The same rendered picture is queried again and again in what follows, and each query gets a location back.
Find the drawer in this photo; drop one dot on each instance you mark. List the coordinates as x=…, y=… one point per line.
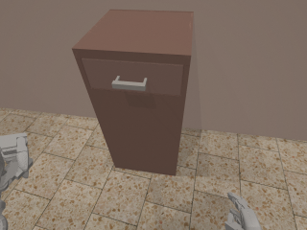
x=162, y=78

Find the robot left hand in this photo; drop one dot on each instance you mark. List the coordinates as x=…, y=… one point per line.
x=14, y=150

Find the robot right hand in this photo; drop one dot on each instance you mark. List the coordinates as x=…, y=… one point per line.
x=245, y=220

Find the cabinet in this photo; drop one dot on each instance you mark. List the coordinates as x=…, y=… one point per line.
x=142, y=129

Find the handle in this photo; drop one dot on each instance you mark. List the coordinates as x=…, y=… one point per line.
x=129, y=85

